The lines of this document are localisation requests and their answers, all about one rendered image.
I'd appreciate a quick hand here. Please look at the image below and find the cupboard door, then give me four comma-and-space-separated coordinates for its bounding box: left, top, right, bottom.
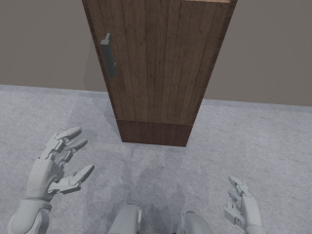
87, 0, 230, 125

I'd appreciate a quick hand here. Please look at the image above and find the robot thigh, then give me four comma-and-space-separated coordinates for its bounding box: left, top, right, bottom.
107, 204, 142, 234
177, 213, 215, 234

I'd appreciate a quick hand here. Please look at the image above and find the right robot hand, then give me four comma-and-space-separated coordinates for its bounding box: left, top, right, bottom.
224, 175, 264, 231

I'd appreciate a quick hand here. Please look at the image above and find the left robot thigh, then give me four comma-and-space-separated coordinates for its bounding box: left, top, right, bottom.
107, 204, 142, 234

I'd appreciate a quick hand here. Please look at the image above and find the robot left forearm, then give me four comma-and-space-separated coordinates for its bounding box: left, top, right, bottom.
6, 198, 52, 234

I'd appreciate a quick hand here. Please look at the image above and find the handle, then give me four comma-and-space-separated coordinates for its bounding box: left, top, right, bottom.
100, 33, 117, 78

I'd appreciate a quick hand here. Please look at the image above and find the right robot thigh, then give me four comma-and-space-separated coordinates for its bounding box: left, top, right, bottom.
177, 213, 215, 234

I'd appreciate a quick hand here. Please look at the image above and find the left robot hand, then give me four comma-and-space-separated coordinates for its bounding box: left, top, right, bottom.
25, 127, 95, 202

